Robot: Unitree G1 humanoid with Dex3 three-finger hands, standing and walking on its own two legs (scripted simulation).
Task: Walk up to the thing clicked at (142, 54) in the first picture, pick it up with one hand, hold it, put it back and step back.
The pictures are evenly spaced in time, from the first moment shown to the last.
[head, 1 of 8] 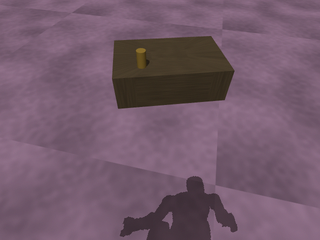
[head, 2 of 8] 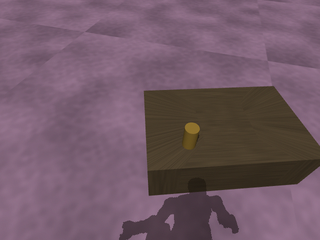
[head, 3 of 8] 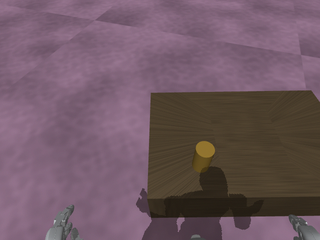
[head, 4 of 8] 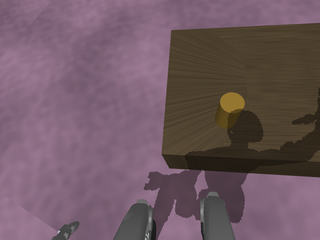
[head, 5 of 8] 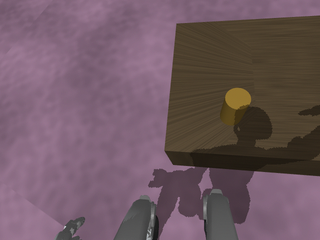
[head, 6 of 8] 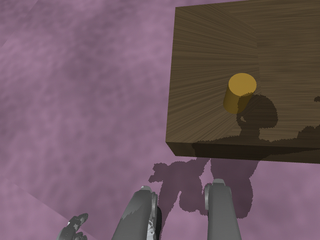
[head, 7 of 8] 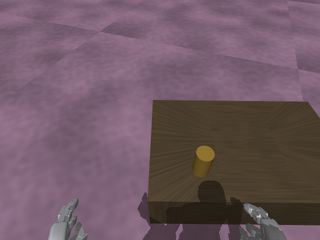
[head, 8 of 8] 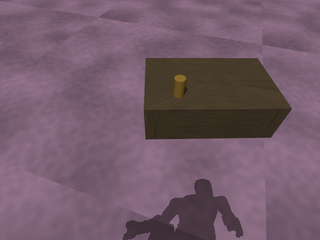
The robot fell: no
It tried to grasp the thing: no
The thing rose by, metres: 0.00
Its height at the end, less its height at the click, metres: +0.00
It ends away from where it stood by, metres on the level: 0.00
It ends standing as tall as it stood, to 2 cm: yes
